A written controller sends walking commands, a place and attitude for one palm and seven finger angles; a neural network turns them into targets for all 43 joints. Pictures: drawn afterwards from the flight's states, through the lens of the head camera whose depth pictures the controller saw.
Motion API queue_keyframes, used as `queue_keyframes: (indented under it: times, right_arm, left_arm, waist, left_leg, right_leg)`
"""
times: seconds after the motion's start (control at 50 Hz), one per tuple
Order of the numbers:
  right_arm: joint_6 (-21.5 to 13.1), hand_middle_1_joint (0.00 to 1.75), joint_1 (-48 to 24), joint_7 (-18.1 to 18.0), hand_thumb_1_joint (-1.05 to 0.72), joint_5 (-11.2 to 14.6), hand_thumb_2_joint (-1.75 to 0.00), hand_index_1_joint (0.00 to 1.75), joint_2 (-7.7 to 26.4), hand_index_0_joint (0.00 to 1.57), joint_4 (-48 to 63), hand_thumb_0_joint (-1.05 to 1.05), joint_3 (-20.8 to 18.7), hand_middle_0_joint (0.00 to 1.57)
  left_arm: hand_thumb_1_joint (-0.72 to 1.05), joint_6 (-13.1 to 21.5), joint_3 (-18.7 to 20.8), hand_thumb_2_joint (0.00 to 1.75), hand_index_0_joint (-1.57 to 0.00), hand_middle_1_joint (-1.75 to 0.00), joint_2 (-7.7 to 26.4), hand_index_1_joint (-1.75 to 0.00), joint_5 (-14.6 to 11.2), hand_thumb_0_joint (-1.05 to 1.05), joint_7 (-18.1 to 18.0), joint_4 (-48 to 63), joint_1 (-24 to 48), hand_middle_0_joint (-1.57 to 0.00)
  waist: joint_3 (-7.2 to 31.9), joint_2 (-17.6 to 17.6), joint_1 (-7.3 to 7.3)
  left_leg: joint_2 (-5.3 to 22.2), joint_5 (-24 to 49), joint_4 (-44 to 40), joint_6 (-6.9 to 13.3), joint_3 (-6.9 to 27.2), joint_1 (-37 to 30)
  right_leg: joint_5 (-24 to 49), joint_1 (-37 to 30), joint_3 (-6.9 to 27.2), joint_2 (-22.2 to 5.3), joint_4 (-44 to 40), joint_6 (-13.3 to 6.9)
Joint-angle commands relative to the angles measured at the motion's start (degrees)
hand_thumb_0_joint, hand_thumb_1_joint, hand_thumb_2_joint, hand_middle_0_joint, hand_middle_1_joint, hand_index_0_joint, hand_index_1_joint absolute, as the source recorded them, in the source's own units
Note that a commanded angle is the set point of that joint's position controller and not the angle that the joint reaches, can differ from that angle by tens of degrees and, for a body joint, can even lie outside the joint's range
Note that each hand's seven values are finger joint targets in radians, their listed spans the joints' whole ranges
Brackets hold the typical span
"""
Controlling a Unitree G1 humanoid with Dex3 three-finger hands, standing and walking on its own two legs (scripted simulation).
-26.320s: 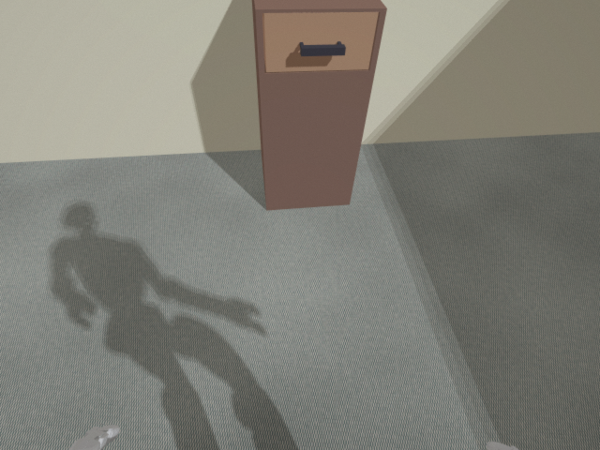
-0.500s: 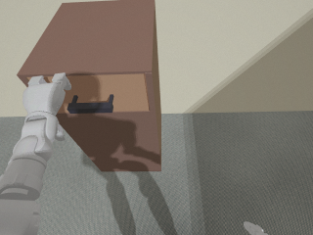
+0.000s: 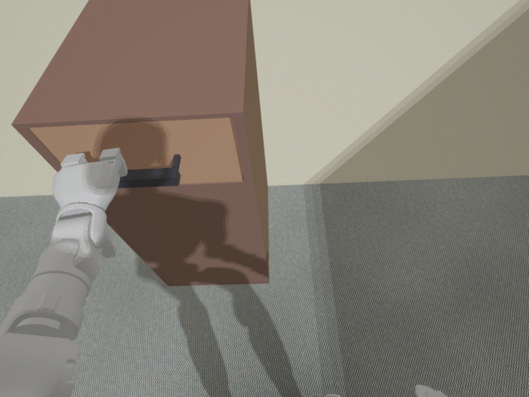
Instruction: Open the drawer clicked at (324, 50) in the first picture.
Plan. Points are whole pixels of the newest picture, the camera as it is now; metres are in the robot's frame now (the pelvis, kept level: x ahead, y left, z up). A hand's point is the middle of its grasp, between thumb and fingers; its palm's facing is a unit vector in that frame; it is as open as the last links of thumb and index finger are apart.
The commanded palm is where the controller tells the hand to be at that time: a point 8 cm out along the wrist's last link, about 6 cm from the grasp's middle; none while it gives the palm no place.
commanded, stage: lower the fingers behind the handle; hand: left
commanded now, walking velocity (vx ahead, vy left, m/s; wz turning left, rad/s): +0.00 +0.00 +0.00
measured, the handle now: (143, 169) +0.50 +0.26 +0.00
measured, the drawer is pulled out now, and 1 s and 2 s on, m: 0.00 0.00 0.00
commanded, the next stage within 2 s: lift the fingers back up to retry in 1.24 s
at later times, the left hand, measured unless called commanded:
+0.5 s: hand (125, 205) +0.41 +0.26 +0.02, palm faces +0.03 -0.01 -1.00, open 13.8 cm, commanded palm +0.38 +0.27 +0.06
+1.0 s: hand (124, 205) +0.41 +0.27 +0.02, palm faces +0.01 +0.01 -1.00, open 14.0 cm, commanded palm +0.38 +0.27 +0.04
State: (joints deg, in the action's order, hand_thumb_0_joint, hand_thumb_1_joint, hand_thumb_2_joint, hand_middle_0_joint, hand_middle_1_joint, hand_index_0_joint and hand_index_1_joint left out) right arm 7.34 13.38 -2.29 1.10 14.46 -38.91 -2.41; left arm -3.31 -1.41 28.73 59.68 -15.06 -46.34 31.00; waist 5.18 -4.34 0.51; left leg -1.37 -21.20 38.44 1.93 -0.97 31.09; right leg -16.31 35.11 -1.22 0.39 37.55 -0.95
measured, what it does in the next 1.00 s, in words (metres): stands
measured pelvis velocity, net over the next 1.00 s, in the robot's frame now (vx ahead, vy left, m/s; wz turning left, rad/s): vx -0.03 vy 0.00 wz -0.01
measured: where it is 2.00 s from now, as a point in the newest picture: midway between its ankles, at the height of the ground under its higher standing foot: outside the picture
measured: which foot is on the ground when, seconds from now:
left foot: down 0.00-1.00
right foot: down 0.00-1.00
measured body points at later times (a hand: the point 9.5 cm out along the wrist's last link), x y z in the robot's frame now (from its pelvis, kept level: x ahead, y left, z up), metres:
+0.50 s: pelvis -0.01 +0.01 -0.01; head +0.07 -0.01 +0.43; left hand +0.40 +0.26 +0.07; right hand +0.09 -0.26 -0.15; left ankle -0.03 +0.10 -0.72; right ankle +0.01 -0.11 -0.72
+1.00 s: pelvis -0.03 +0.00 -0.02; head +0.06 -0.01 +0.42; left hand +0.40 +0.26 +0.07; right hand +0.05 -0.27 -0.15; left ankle -0.03 +0.10 -0.72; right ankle +0.01 -0.11 -0.72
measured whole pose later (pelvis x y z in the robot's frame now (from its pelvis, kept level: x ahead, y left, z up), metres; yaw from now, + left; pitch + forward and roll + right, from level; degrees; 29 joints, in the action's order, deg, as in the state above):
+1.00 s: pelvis -0.03 +0.00 -0.02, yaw +0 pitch +17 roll -1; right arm 7.1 17.8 -2.5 1.1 16.2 -37.4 -3.1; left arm 6.2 -1.3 28.8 61.7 -19.6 -49.4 35.5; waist 8.2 -2.4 -0.6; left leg -1.2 -23.4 48.1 2.3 -1.3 42.0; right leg -17.5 45.4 -1.2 0.4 45.6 -0.8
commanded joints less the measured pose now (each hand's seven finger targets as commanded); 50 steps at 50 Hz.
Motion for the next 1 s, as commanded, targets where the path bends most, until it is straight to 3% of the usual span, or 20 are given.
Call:
queue_keyframes:
  times: [0.0,0.04,0.08,0.12,0.16,0.18,0.22,0.26,0.28,0.34,0.4,0.46,0.48,0.62,0.7,0.74,0.8,0.88,0.92,0.98]
  right_arm:
    - [-2.10,0.30,2.93,-3.22,-0.90,-0.18,-0.90,0.30,9.38,0.20,6.70,0.00,-3.08,0.20]
    - [-2.44,0.30,3.63,-3.99,-0.90,-0.85,-0.90,0.30,8.76,0.20,6.20,0.00,-2.96,0.20]
    - [-2.44,0.30,4.41,-3.58,-0.90,-1.19,-0.90,0.30,8.12,0.20,5.38,0.00,-3.05,0.20]
    - [-1.98,0.30,4.90,-2.65,-0.90,-1.20,-0.90,0.30,8.16,0.20,5.29,0.00,-3.28,0.20]
    - [-1.49,0.30,5.23,-1.78,-0.90,-1.17,-0.90,0.30,8.19,0.20,5.59,0.00,-3.56,0.20]
    - [-1.46,0.30,5.21,-1.32,-0.90,-1.17,-0.90,0.30,7.93,0.20,6.05,0.00,-3.66,0.20]
    - [-1.35,0.30,5.16,-0.74,-0.90,-1.53,-0.90,0.30,7.95,0.20,6.38,0.00,-4.02,0.20]
    - [-1.38,0.30,5.49,-0.24,-0.90,-1.47,-0.90,0.30,8.08,0.20,6.25,0.00,-4.34,0.20]
    - [-1.47,0.30,5.45,0.03,-0.90,-1.21,-0.90,0.30,8.04,0.20,6.20,0.00,-4.38,0.20]
    - [-1.30,0.30,5.52,0.32,-0.90,-1.14,-0.90,0.30,8.72,0.20,5.69,0.00,-4.46,0.20]
    - [-1.09,0.30,5.53,0.23,-0.90,-0.75,-0.90,0.30,8.78,0.20,5.46,0.00,-4.13,0.20]
    - [-0.81,0.30,4.99,-0.19,-0.90,-0.73,-0.90,0.30,9.14,0.20,5.51,0.00,-3.59,0.20]
    - [-0.74,0.30,5.13,-0.29,-0.90,-0.55,-0.90,0.30,8.79,0.20,5.68,0.00,-3.47,0.20]
    - [-0.91,0.30,5.03,-1.26,-0.90,-0.12,-0.90,0.30,9.10,0.20,6.74,0.00,-2.33,0.20]
    - [-1.10,0.30,6.07,-1.18,-0.90,-0.38,-0.90,0.30,9.02,0.20,7.05,0.00,-2.60,0.20]
    - [-1.41,0.30,6.27,-1.11,-0.90,-0.24,-0.90,0.30,8.96,0.20,7.34,0.00,-2.68,0.20]
    - [-1.50,0.30,7.10,-1.05,-0.90,-0.21,-0.90,0.30,9.52,0.20,6.60,0.00,-2.82,0.20]
    - [-1.69,0.30,7.88,-0.89,-0.90,-0.17,-0.90,0.30,9.35,0.20,6.69,0.00,-3.18,0.20]
    - [-1.63,0.30,8.05,-0.76,-0.90,0.00,-0.90,0.30,9.39,0.20,6.58,0.00,-3.09,0.20]
    - [-1.65,0.30,8.49,-0.81,-0.90,0.05,-0.90,0.30,9.54,0.20,6.35,0.00,-3.07,0.20]
  left_arm:
    - [-0.50,5.23,1.31,0.30,-0.30,-1.20,11.97,-1.20,-3.70,0.00,5.66,14.69,23.26,-0.30]
    - [-0.50,10.68,3.44,0.30,-0.30,-1.20,13.52,-1.20,-3.85,0.00,7.03,16.12,23.68,-0.30]
    - [-0.50,13.17,1.75,0.30,-0.30,-1.20,10.47,-1.20,-2.25,0.00,6.90,13.17,20.03,-0.30]
    - [-0.50,15.47,4.11,0.30,-0.30,-1.20,11.17,-1.20,-0.83,0.00,5.62,11.27,15.04,-0.30]
    - [-0.50,16.59,7.56,0.30,-0.30,-1.20,13.92,-1.20,-0.02,0.00,3.16,11.39,14.01,-0.30]
    - [-0.50,16.80,7.75,0.30,-0.30,-1.20,13.57,-1.20,0.03,0.00,1.59,12.53,14.48,-0.30]
    - [-0.50,16.28,12.03,0.30,-0.30,-1.20,16.76,-1.20,0.42,0.00,-1.87,13.63,12.62,-0.30]
    - [-0.50,14.27,11.37,0.30,-0.30,-1.20,15.29,-1.20,0.84,0.00,-4.23,12.49,12.27,-0.30]
    - [-0.50,13.16,8.65,0.30,-0.30,-1.20,12.58,-1.20,1.16,0.00,-5.04,11.49,12.52,-0.30]
    - [-0.50,9.99,8.92,0.30,-0.30,-1.20,14.46,-1.20,2.15,0.00,-6.90,10.99,15.36,-0.30]
    - [-0.50,6.89,5.94,0.30,-0.30,-1.20,12.31,-1.20,2.04,0.00,-6.92,8.41,17.31,-0.30]
    - [-0.50,5.30,6.72,0.30,-0.30,-1.20,14.20,-1.20,1.71,0.00,-5.70,6.09,17.58,-0.30]
    - [-0.50,4.79,5.10,0.30,-0.30,-1.20,12.22,-1.20,1.42,0.00,-5.01,4.28,15.87,-0.30]
    - [-0.50,6.46,2.80,0.30,-0.30,-1.20,11.52,-1.20,1.89,0.00,-1.27,-0.97,15.76,-0.30]
    - [-0.50,8.29,4.09,0.30,-0.30,-1.20,11.88,-1.20,1.65,0.00,-0.60,-1.99,11.62,-0.30]
    - [-0.50,8.83,1.92,0.30,-0.30,-1.20,9.58,-1.20,1.57,0.00,-0.55,-1.53,12.68,-0.30]
    - [-0.50,9.12,3.95,0.30,-0.30,-1.20,12.43,-1.20,1.99,0.00,-1.01,-3.12,12.85,-0.30]
    - [-0.50,8.65,2.38,0.30,-0.30,-1.20,11.30,-1.20,2.45,0.00,-1.99,-1.29,16.00,-0.30]
    - [-0.50,7.72,1.20,0.30,-0.30,-1.20,10.02,-1.20,2.29,0.00,-2.27,-2.31,16.13,-0.30]
    - [-0.50,6.86,1.57,0.30,-0.30,-1.20,10.87,-1.20,1.83,0.00,-2.45,-2.40,17.67,-0.30]
  waist:
    - [22.51,8.82,-4.21]
    - [20.81,7.74,-3.88]
    - [17.00,5.41,-3.58]
    - [15.08,3.69,-1.70]
    - [16.60,0.82,-0.30]
    - [17.66,0.10,-0.18]
    - [21.38,0.56,1.01]
    - [22.38,2.68,0.33]
    - [21.06,3.13,-0.68]
    - [22.72,3.01,-0.93]
    - [22.10,2.91,-1.89]
    - [21.71,3.70,-1.54]
    - [21.26,4.54,-1.57]
    - [13.21,7.46,-2.26]
    - [15.19,7.16,-1.17]
    - [14.24,6.99,-2.07]
    - [14.51,8.15,-1.97]
    - [16.95,5.40,-2.56]
    - [16.13,6.00,-2.88]
    - [17.38,5.95,-3.23]
  left_leg:
    - [-0.84,17.88,-3.36,1.55,0.00,-7.35]
    - [-1.15,17.99,-2.67,1.69,0.36,-6.81]
    - [-1.00,18.07,-1.83,1.27,0.37,-6.25]
    - [-0.83,18.93,-1.05,0.57,0.52,-4.67]
    - [-0.92,20.22,-0.43,0.08,0.67,-3.33]
    - [-0.86,20.92,-0.02,-0.02,0.59,-2.90]
    - [-0.71,23.58,0.83,-0.19,0.46,-2.25]
    - [-0.57,24.45,1.38,-0.24,0.52,-1.38]
    - [-0.36,23.68,1.33,-0.24,0.39,-1.28]
    - [-0.23,22.36,1.21,-0.10,-0.08,-1.96]
    - [-0.26,19.74,0.55,0.02,0.02,-2.07]
    - [-0.22,18.48,-0.23,0.20,0.20,-1.65]
    - [-0.30,17.56,-0.39,0.34,-0.07,-1.57]
    - [-0.58,8.94,-1.25,0.76,-0.27,3.77]
    - [-0.67,9.48,0.07,0.74,-0.61,4.53]
    - [-0.72,8.62,0.67,0.68,-0.74,5.37]
    - [-0.65,7.67,1.82,0.75,-0.51,7.40]
    - [-0.58,7.63,2.48,0.63,-0.43,6.51]
    - [-0.53,6.87,2.42,0.58,-0.23,6.53]
    - [-0.50,6.39,2.48,0.73,-0.09,6.45]
  right_leg:
    - [17.83,-19.70,0.99,0.76,-4.11,-0.22]
    - [17.76,-17.87,1.14,0.69,-3.36,-0.34]
    - [15.88,-13.07,0.62,0.93,-2.99,-0.86]
    - [14.79,-10.25,0.35,1.38,-2.05,-1.62]
    - [14.77,-10.08,0.14,1.61,-0.40,-2.26]
    - [15.73,-10.21,0.16,1.58,0.41,-2.24]
    - [18.27,-11.79,0.34,1.72,2.06,-2.18]
    - [19.13,-11.76,0.01,1.90,2.63,-1.94]
    - [18.45,-10.27,-0.30,1.96,2.46,-1.76]
    - [17.20,-10.22,-0.03,2.03,2.18,-1.63]
    - [14.55,-9.53,-0.35,2.00,1.57,-1.55]
    - [13.43,-10.50,-0.21,1.95,1.04,-1.63]
    - [12.96,-10.72,-0.26,1.87,0.68,-1.45]
    - [6.07,-7.66,0.10,1.68,-0.88,-1.35]
    - [6.98,-7.66,0.35,1.73,0.36,-1.56]
    - [6.46,-5.90,0.34,1.72,0.41,-1.47]
    - [5.40,-4.60,0.53,1.77,1.49,-1.48]
    - [4.75,-3.08,0.41,1.77,2.18,-1.53]
    - [3.59,-2.03,0.06,1.86,2.05,-1.55]
    - [3.15,-2.53,0.21,1.80,2.03,-1.39]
